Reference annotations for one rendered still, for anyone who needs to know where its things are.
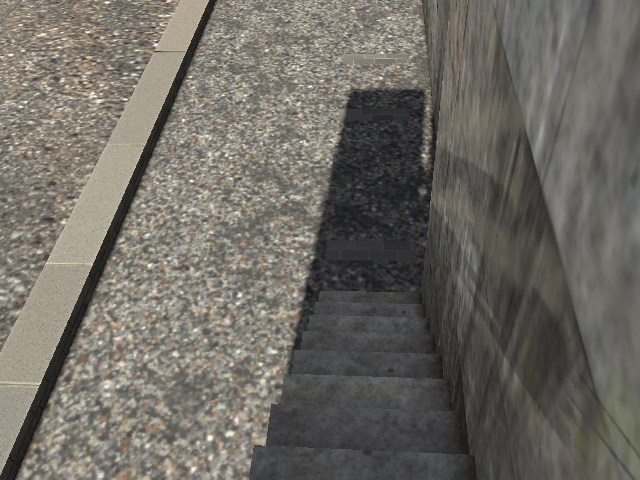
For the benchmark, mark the stairs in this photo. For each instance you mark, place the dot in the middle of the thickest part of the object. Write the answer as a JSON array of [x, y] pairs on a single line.
[[366, 399]]

